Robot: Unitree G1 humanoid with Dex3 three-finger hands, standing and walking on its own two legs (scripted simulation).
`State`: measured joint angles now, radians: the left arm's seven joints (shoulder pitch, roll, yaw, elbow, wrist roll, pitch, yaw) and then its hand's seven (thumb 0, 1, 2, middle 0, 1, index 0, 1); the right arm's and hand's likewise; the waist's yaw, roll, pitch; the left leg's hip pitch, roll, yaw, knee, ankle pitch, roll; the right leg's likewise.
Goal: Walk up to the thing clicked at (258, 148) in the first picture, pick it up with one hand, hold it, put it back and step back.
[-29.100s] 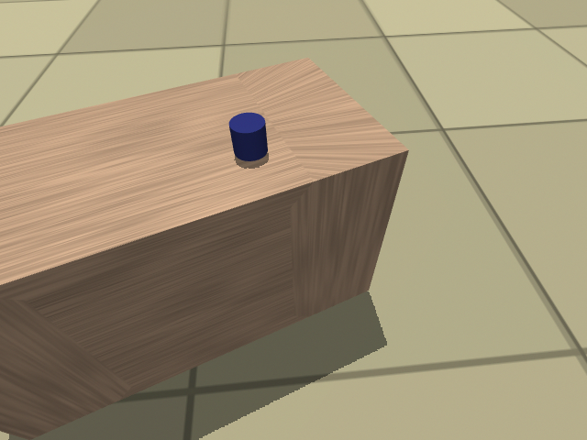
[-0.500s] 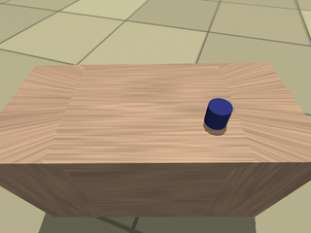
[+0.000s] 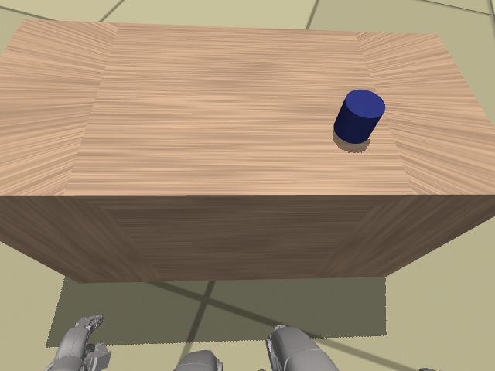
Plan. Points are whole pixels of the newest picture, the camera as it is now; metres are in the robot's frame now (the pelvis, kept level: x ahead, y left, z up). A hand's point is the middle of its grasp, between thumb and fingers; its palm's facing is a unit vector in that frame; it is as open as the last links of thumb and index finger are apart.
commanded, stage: step back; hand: right
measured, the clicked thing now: (358, 117) +0.60 -0.24 -0.02
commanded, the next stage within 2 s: none
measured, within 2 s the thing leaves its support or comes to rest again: neither
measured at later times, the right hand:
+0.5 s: hand out of the picture -0.01 -0.27 -0.16, palm faces -0.06 +0.91 -0.41, open 7.3 cm
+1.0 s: hand out of the picture -0.14 -0.30 -0.15, palm faces +0.04 +0.92 -0.40, open 7.3 cm
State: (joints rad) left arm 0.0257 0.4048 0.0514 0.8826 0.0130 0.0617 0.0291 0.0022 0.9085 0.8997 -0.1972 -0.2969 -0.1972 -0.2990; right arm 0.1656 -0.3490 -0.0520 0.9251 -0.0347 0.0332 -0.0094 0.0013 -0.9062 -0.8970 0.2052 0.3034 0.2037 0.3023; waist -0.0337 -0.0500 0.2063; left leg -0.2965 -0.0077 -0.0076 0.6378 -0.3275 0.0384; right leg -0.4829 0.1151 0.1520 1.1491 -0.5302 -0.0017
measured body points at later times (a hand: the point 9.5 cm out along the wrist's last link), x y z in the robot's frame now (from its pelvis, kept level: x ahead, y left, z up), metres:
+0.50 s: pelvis -0.11 +0.00 -0.01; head -0.04 +0.00 +0.44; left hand +0.03 +0.31 -0.11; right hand +0.00 -0.32 -0.13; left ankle -0.13 +0.12 -0.72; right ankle -0.04 -0.12 -0.73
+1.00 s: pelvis -0.26 -0.02 -0.01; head -0.21 -0.03 +0.44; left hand -0.18 +0.29 -0.12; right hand -0.14 -0.35 -0.12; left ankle -0.16 +0.11 -0.70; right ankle -0.28 -0.14 -0.73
